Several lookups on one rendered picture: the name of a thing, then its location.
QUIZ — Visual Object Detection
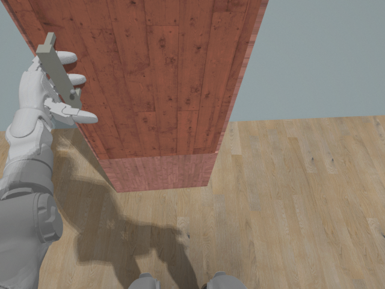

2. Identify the robot left forearm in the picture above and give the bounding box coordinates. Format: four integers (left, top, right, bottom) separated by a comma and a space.
0, 108, 54, 201

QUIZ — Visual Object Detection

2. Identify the robot right thigh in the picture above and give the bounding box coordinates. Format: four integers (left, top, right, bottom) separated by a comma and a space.
207, 275, 247, 289

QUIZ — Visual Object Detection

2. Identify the cupboard door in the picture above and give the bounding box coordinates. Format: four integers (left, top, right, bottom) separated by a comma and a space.
7, 0, 262, 160

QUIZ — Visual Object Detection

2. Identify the robot thigh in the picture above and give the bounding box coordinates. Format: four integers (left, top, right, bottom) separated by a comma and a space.
128, 277, 161, 289
207, 275, 247, 289

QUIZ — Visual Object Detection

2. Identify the handle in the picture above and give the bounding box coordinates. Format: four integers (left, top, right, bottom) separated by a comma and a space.
36, 33, 82, 110

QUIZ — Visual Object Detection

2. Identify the robot left hand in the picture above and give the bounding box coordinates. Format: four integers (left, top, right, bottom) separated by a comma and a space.
19, 51, 98, 126

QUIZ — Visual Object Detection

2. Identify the left robot upper arm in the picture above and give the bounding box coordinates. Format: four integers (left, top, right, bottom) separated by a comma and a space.
0, 192, 63, 289

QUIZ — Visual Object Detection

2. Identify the robot left thigh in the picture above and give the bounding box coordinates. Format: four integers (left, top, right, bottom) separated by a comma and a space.
128, 277, 161, 289

